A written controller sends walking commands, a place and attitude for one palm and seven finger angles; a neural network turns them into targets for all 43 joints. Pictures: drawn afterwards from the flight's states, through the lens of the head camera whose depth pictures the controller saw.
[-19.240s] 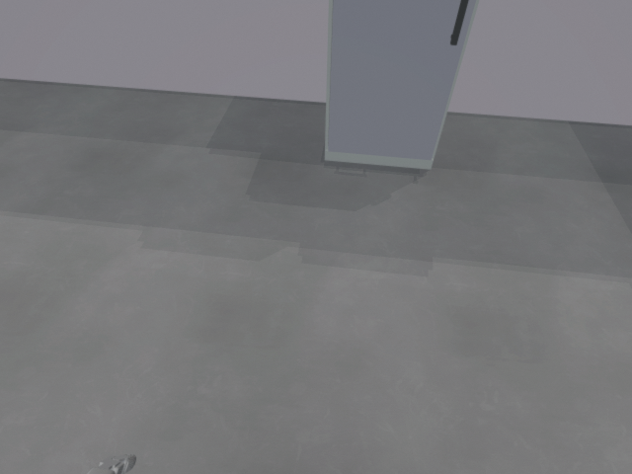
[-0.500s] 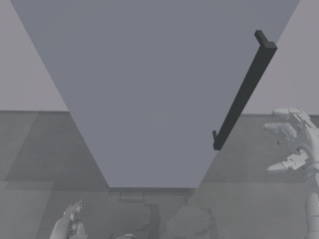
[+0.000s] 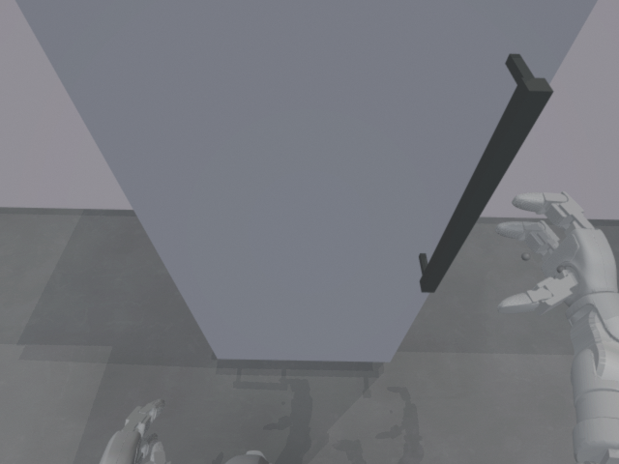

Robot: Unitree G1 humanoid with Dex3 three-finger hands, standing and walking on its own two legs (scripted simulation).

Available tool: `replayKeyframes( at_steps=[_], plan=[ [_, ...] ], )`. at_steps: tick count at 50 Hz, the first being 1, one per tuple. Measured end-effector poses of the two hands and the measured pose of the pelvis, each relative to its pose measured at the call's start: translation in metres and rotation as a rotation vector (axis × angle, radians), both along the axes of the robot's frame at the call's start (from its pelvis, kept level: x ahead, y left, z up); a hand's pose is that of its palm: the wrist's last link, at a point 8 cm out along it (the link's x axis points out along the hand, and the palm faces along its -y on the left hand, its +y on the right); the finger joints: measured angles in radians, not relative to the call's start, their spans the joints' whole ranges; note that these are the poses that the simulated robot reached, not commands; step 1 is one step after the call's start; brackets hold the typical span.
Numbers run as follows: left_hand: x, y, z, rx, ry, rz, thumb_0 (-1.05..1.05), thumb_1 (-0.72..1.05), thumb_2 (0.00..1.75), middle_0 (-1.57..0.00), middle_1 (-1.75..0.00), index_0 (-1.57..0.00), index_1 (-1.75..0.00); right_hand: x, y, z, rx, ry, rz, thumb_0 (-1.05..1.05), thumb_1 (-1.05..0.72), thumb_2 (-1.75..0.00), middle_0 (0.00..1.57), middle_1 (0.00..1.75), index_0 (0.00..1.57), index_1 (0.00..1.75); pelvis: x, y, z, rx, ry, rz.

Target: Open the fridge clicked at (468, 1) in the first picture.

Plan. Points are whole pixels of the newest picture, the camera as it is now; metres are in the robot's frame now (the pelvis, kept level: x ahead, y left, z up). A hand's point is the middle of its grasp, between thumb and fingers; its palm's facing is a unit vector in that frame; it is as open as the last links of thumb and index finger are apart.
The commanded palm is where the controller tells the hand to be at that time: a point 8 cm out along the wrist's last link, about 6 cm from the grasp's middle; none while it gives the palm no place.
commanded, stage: move the hooked fingers beside the handle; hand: right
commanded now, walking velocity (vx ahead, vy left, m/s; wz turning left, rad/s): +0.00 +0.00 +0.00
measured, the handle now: (460, 203) +0.44 -0.15 +0.10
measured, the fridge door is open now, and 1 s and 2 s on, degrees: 0 0 0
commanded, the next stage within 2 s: feel for the door with the fingertips in 1.02 s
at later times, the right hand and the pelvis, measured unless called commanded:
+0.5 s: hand (514, 245) +0.39 -0.22 +0.09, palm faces -0.08 +1.00 -0.01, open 14.0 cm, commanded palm +0.36 -0.27 +0.09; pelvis +0.01 -0.01 +0.00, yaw +1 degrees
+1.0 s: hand (509, 248) +0.38 -0.21 +0.09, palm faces -0.07 +1.00 -0.02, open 14.0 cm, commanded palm +0.35 -0.26 +0.09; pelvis +0.00 +0.00 +0.00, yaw +1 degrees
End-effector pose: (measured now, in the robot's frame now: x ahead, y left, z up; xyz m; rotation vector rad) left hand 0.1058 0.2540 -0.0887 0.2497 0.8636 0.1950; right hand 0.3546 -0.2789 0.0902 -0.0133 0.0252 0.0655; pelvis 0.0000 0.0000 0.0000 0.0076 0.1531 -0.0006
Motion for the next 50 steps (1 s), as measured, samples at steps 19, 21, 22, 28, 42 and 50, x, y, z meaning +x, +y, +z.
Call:
replayKeyframes(
  at_steps=[19, 21, 22, 28, 42, 50],
  plan=[
    [-0.024, -0.002, -0.007, -0.006, 0.102, 0.045, 0.01, 0.90, 0.90, -0.20, -0.30, -0.21, -0.30, 0.025, 0.010, -0.004, 0.002, -0.011, 0.014, -0.01, 0.50, -0.30, 0.30, 1.20, 0.30, 1.20, 0.003, -0.006, -0.001, 0.003, 0.026, 0.014],
    [-0.025, -0.003, -0.007, -0.009, 0.105, 0.052, 0.01, 0.90, 0.90, -0.20, -0.30, -0.21, -0.30, 0.024, 0.010, -0.003, 0.005, -0.017, 0.015, -0.01, 0.50, -0.30, 0.30, 1.20, 0.30, 1.20, 0.004, -0.007, -0.001, 0.003, 0.026, 0.017],
    [-0.026, -0.003, -0.006, -0.011, 0.105, 0.054, 0.01, 0.90, 0.90, -0.20, -0.30, -0.21, -0.30, 0.023, 0.010, -0.003, 0.005, -0.019, 0.015, -0.01, 0.50, -0.30, 0.30, 1.20, 0.30, 1.20, 0.005, -0.007, 0.000, 0.003, 0.026, 0.018],
    [-0.023, -0.006, -0.005, -0.018, 0.094, 0.051, 0.01, 0.90, 0.90, -0.20, -0.30, -0.21, -0.30, 0.014, 0.005, -0.006, 0.006, -0.006, 0.002, -0.01, 0.50, -0.30, 0.30, 1.20, 0.30, 1.20, 0.005, -0.008, 0.000, 0.004, 0.019, 0.018],
    [-0.002, -0.012, -0.004, -0.022, 0.041, 0.004, 0.01, 0.90, 0.90, -0.20, -0.30, -0.21, -0.30, 0.014, 0.021, -0.004, 0.002, -0.011, 0.021, -0.01, 0.50, -0.30, 0.30, 1.20, 0.30, 1.20, 0.000, -0.008, -0.001, 0.002, 0.007, 0.003],
    [-0.005, -0.010, -0.003, -0.037, 0.034, 0.015, 0.01, 0.90, 0.90, -0.20, -0.30, -0.21, -0.30, 0.010, 0.018, 0.000, -0.003, -0.025, 0.001, -0.01, 0.50, -0.30, 0.30, 1.20, 0.30, 1.20, 0.001, -0.004, 0.000, -0.001, 0.002, 0.013]
  ],
)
